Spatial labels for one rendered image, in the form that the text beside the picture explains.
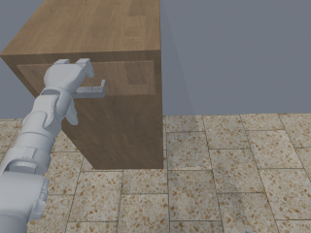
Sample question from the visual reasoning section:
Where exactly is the left robot hand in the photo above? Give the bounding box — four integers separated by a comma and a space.
44, 58, 94, 125

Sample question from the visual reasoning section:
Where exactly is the handle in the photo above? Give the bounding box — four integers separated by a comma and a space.
72, 80, 106, 99

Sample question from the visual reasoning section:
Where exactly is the robot left forearm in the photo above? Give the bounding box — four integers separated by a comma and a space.
0, 85, 72, 177

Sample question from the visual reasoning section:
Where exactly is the drawer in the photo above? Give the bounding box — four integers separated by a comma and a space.
17, 60, 156, 95

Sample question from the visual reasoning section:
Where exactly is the robot left upper arm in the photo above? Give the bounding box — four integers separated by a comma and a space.
0, 171, 50, 233

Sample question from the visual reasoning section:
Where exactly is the cabinet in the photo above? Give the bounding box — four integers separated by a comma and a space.
0, 0, 164, 170

